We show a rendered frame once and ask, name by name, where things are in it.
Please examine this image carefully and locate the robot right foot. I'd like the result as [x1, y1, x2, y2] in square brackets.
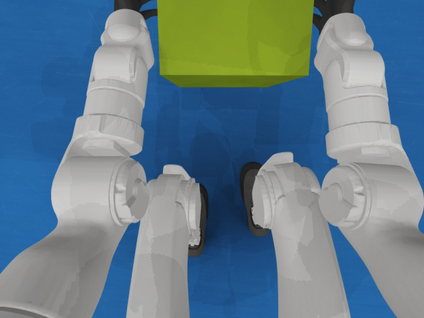
[240, 162, 269, 237]

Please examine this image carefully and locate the robot left hand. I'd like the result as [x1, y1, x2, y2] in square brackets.
[114, 0, 158, 20]

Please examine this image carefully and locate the robot left forearm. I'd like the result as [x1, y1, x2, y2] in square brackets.
[51, 9, 154, 208]

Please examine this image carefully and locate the right robot upper arm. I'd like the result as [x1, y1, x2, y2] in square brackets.
[318, 162, 424, 318]

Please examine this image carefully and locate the robot right forearm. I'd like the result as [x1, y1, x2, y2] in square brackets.
[314, 13, 424, 198]

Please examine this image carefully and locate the right robot shin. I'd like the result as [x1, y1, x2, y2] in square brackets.
[251, 152, 321, 229]

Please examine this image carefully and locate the left robot upper arm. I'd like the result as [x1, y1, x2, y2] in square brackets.
[0, 156, 150, 318]

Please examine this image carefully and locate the carton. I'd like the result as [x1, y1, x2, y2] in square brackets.
[157, 0, 314, 87]

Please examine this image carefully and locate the robot right hand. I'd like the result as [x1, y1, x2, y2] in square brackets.
[313, 0, 355, 36]

